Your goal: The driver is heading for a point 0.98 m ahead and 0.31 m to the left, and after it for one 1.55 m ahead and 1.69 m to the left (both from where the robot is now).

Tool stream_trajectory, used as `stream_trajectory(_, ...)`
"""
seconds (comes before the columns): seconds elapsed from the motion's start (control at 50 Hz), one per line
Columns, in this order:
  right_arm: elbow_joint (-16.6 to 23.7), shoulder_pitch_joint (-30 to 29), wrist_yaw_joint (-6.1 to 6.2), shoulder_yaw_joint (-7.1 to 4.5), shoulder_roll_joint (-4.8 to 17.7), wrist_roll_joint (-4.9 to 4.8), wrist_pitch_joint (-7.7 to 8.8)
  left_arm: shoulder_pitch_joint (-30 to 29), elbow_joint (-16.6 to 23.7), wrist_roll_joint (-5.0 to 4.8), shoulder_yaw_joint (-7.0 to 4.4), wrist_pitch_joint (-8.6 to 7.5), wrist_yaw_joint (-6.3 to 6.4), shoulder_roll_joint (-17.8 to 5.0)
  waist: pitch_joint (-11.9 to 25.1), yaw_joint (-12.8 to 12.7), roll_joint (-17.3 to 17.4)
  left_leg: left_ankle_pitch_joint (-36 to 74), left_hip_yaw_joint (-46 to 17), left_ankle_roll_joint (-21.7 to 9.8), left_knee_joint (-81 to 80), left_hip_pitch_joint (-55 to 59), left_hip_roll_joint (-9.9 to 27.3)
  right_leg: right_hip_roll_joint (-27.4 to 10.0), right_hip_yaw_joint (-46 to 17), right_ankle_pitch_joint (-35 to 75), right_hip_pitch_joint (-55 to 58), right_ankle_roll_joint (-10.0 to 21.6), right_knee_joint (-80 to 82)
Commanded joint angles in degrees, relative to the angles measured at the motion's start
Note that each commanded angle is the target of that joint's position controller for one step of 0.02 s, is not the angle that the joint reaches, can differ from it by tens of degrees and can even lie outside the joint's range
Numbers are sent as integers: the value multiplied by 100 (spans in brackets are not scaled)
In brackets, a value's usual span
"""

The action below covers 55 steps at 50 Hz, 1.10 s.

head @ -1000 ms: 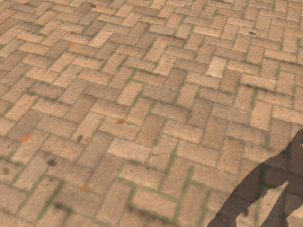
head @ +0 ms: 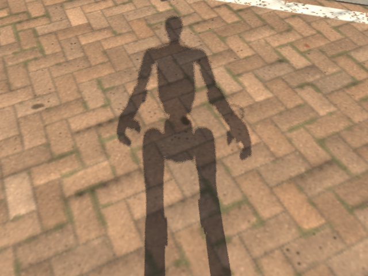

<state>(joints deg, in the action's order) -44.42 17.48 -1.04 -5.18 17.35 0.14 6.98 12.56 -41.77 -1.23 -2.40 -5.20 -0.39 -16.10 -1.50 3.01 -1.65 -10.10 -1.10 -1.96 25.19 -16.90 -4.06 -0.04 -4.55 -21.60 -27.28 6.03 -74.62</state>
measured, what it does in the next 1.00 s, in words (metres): walks ahead, turning left: right foot, then left foot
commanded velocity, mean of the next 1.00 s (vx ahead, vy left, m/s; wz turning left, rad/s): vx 0.46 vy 0.00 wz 0.72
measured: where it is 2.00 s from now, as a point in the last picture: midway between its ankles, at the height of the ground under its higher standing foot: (129, 169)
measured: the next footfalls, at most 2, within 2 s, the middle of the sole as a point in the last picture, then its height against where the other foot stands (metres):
right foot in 0.24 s outside the picture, level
left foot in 0.62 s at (152, 247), level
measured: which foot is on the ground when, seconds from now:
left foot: down 0.00-0.22, up 0.24-0.60, down 0.62-1.00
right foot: up 0.00-0.22, down 0.24-0.62, up 0.64-1.00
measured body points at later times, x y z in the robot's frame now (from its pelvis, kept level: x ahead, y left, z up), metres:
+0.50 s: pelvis +0.36 -0.03 +0.00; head +0.40 -0.01 +0.45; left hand +0.30 +0.27 -0.12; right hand +0.66 -0.21 -0.07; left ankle +0.48 +0.12 -0.67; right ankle +0.33 -0.17 -0.73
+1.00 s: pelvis +0.55 +0.03 +0.00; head +0.56 +0.07 +0.45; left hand +0.49 +0.35 -0.10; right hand +0.88 -0.05 -0.06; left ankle +0.55 +0.12 -0.73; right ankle +0.74 -0.03 -0.69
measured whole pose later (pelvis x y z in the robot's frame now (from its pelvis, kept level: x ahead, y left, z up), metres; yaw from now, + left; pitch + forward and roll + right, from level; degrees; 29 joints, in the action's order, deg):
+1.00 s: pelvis +0.55 +0.03 +0.00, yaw +47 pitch +2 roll -1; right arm -31.3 9.2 1.9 -4.2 18.6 -0.5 -3.3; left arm 3.9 -39.1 0.6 -2.8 -1.2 1.3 -17.7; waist -3.1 1.3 -1.1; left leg -7.4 -14.7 -4.2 29.5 -21.6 -11.5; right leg 1.5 -9.9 -13.3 -32.7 -5.0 -46.4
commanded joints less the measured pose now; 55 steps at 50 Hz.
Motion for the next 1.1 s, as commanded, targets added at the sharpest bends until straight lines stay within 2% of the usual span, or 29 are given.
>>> stream_trajectory(0.02, 196, 66, -61, 120, 18, -130, 73, -174, 722, 60, 152, -166, -34, 186, -86, -440, 427, -1145, -2717, -1397, -1593, 576, 1478, -650, -347, -89, -1264, -58, 859)
stream_trajectory(0.08, 353, -159, 56, -2, 538, -214, 61, -595, 925, 194, 252, -278, -83, 69, -318, -532, 323, -676, -2026, -1260, -1662, -585, 1261, -655, -102, 1050, -333, -358, 2449)
stream_trajectory(0.12, 422, 10, 68, -72, 831, -244, 59, -847, 972, 129, 235, -324, -140, -74, -230, -451, 416, -578, -1701, -1099, -1695, -1334, 1116, -326, 162, 1825, 1051, -555, 3105)
stream_trajectory(0.18, 360, 525, 66, -6, 715, -295, -24, -864, 1018, -3, 28, -304, -52, -485, -185, -498, 451, -699, -1833, -807, -1144, -883, 1158, -137, 161, 1633, 1729, -628, 3869)
stream_trajectory(0.22, 361, 575, 43, 116, 491, -189, -64, 260, 805, -16, -209, -321, 37, -814, 454, -1173, 299, 273, -1448, -444, 811, -1051, 741, -193, 187, 1330, 3171, -437, 4028)
stream_trajectory(0.24, 521, 534, 26, 277, 79, -36, -37, 1546, 634, 68, -363, -275, 113, -1285, 1414, -1673, -480, -368, -979, -197, 3011, -1949, 438, -1370, -1140, -17, 4655, -84, 4265)
stream_trajectory(0.26, 736, 1333, 81, 400, -403, -377, 34, 1772, 595, 290, -414, -208, 54, -1730, 2013, -1089, -2281, -2069, -696, -48, 5028, -3148, 151, -2682, -4422, -1365, 5194, 700, 5620)
stream_trajectory(0.28, 661, 1149, 159, 315, 27, -542, -17, 1546, 531, 212, -359, -214, 25, -1321, 1387, -1027, -1639, -1613, -766, 28, 5982, -3810, 460, -2695, -4906, -1448, 4692, 823, 5991)
stream_trajectory(0.3, 720, 636, 188, 281, 138, -474, -108, 1205, 500, 173, -252, -187, 27, -872, 633, -953, -1047, -1240, -583, 93, 6186, -3983, 697, -2585, -3656, 60, 4079, 741, 5809)
stream_trajectory(0.32, 723, 416, 199, 252, 166, -322, -232, 692, 513, 239, -168, -134, 12, -550, 309, -706, -519, -993, -478, 165, 6003, -3580, 892, -2313, -2458, 1826, 3283, 608, 5604)
stream_trajectory(0.34, 736, 256, 191, 177, 203, -214, -344, 249, 507, 272, -130, -95, -8, -310, 78, -466, -361, -1023, -446, 200, 5658, -3207, 1010, -1958, -1476, 2966, 2599, 455, 5551)
stream_trajectory(0.36, 793, 268, 150, 135, 144, -220, -467, -73, 471, 251, -123, -85, 12, -197, -70, -230, -549, -1063, -451, 218, 5290, -2901, 1134, -1780, -756, 3396, 2149, 270, 5603)
stream_trajectory(0.42, 1097, -205, 51, 198, -130, -137, -616, -553, 351, 148, -204, -148, 132, -385, -342, -80, -457, -495, -182, 309, 3968, -2610, 1148, -1654, 280, 4089, 1575, 214, 5972)
stream_trajectory(0.48, 1069, -371, -188, 207, -121, -47, -561, -736, 265, 85, -321, -87, 299, -818, 136, -110, -299, 1183, 271, 166, 1986, -1420, 843, -1302, 1216, 3976, 1625, -10, 5762)
stream_trajectory(0.54, 1112, -424, -355, 40, 311, -75, -639, -651, 205, -67, -422, -25, 314, -1155, 442, -10, -315, 1093, 595, -128, 1499, -713, 507, -1418, 1450, 4886, 2086, -174, 5106)
stream_trajectory(0.58, 1005, 171, -318, -180, 802, -88, -683, -658, 248, -176, -486, 45, 268, -1304, 753, 365, -252, 848, 804, -454, 1221, 247, 121, -1362, 1524, 5542, 2099, -299, 3840)
stream_trajectory(0.6, 852, 864, -234, -356, 1117, -93, -687, -601, 295, -153, -443, 56, 223, -1176, 1030, 741, 31, 1192, 656, -687, 894, 1365, -30, -1144, 1506, 4793, 1533, -490, 2533)
stream_trajectory(0.62, 883, 611, -98, -390, 1405, -180, -684, -64, 301, 124, -233, 66, 130, -437, 816, 261, 1452, 3217, -362, -968, 702, 2157, 549, -422, 1487, -376, 271, -792, 890)
stream_trajectory(0.64, 1458, -81, -81, -343, 1871, 62, -621, 880, 390, 282, -136, 33, 46, -352, 1606, -503, 2314, 4612, -3385, -2276, 667, 3109, 1922, 439, 590, -2251, -1134, -1050, -1165)
stream_trajectory(0.66, 1692, -106, -185, -327, 1667, 108, -555, 691, 522, 168, -208, -29, -6, -1055, 2696, -72, 1451, 2336, -4514, -2522, -422, 3380, 2328, 362, -474, -1571, -1406, -918, -1391)
stream_trajectory(0.68, 1716, -318, -212, -283, 1492, 13, -505, 36, 661, 57, -246, -27, 14, -1269, 2045, -55, 755, 895, -4195, -2154, -702, 2808, 2079, 223, -475, -946, -1571, -801, -996)
stream_trajectory(0.7, 1702, -557, -170, -239, 1273, -128, -502, -228, 669, 125, -234, 33, 102, -1161, 1352, -210, 170, 374, -3743, -1772, -722, 2049, 1761, 36, -454, -539, -1613, -805, -490)
stream_trajectory(0.72, 1746, -746, -117, -169, 1095, -156, -523, -266, 626, 196, -221, 110, 175, -1112, 1100, -357, 53, 613, -3392, -1595, -682, 1418, 1544, -81, -519, -357, -1360, -808, -63)
stream_trajectory(0.76, 1797, -982, -10, -176, 1075, -55, -612, -260, 576, 237, -250, 223, 190, -1089, 886, -525, 193, 1392, -2764, -1400, -691, 519, 1157, -85, -477, -231, -689, -846, 702)
stream_trajectory(0.82, 1731, -854, 178, -222, 1155, -68, -727, -430, 548, 268, -168, 255, 204, -705, 1041, -464, 198, 2387, -2426, -1318, -443, 281, 890, 146, -355, 68, -465, -1031, 1504)
stream_trajectory(0.92, 1782, -986, 353, -170, 999, -118, -949, -695, 553, 163, -156, 372, 201, -597, 973, -340, 641, 517, -2568, -964, -426, 119, 668, 257, -428, 895, -396, -1150, 2402)
stream_trajectory(1.02, 1699, -879, 277, -16, 671, 32, -957, -830, 641, 191, -130, 275, 128, -598, 933, -68, 1053, 713, -2664, -985, -81, 190, 884, 36, -218, 855, 223, -1019, 3117)
stream_trajectory(1.06, 1588, -745, 166, 134, 402, 48, -894, -591, 596, 166, -57, 204, 5, -422, 1094, -67, 1040, -1522, -2704, -915, -316, -65, 911, -31, 70, 860, 1051, -847, 3691)
stream_trajectory(1.1, 1453, -598, 58, 141, 541, 72, -765, -287, 515, 57, -89, 148, -43, -454, 603, -174, 1072, -3118, -2577, -799, -318, -578, 844, 125, 259, 293, 1565, -517, 4178)
Over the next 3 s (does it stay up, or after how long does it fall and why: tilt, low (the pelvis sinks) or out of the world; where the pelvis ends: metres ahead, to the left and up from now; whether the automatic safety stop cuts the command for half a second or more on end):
stays up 1.11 0.33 0.01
